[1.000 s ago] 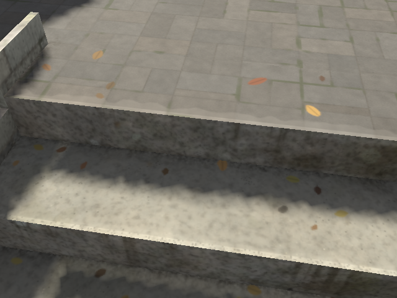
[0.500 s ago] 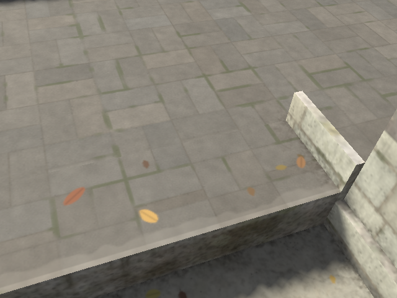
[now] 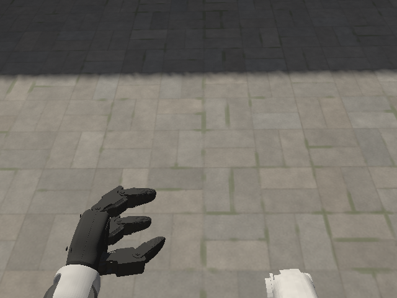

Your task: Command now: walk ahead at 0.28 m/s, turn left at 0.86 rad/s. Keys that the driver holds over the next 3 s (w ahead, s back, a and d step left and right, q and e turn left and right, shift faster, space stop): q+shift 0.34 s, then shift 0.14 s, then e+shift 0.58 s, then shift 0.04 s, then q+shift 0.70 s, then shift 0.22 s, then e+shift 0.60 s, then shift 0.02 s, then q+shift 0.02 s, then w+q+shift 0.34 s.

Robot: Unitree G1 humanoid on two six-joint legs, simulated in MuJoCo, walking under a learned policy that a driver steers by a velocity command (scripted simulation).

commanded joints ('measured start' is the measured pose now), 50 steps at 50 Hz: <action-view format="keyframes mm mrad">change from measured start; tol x32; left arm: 1 -82 -8 -20 -88 19 32 -6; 6 728 322 120 229 24 78 34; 11 168 -71 24 284 -31 -48 36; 16 65 191 139 249 8 -65 83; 50 358 370 200 90 3 106 16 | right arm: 1 -184 -125 -18 -192 58 -67 27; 50 -511 -75 -82 -552 132 94 -130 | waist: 1 115 69 12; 5 278 43 -216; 7 191 -535 -623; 9 37 -233 -65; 23 -76 -147 89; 26 3 334 17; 47 46 104 -24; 50 33 -390 92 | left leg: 1 -526 117 -237 -356 779 113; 5 -335 213 -318 47 1667 3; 7 -488 -86 -221 1140 -18 -133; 9 -661 66 -121 1382 86 -103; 23 -84 158 179 63 103 -38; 26 48 513 -486 -190 433 178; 45 0 489 137 -123 304 60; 50 -563 155 172 638 -303 -255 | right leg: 1 685 28 -249 -374 31 86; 5 1266 69 -78 -908 373 15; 6 1689 -263 380 -1068 934 -277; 7 1462 -543 972 -1353 739 -488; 9 861 -400 573 -1370 54 -263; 20 912 -297 -198 -1594 250 -18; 25 777 -113 -375 -921 -63 105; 39 581 -110 -10 -470 26 221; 47 1052 -50 -244 -1177 202 73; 50 1205 -309 404 -1422 789 -216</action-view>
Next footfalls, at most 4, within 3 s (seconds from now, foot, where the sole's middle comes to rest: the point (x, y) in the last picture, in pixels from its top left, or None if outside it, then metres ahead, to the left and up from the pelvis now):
0.10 right None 0.30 -0.16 -0.60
0.48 left None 0.24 0.11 -0.60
0.96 right None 0.27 -0.20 -0.60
1.36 left None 0.30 0.02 -0.60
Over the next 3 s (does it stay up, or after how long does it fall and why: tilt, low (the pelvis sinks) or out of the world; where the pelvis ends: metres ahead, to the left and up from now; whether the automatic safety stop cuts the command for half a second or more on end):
stays up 0.37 -0.18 0.18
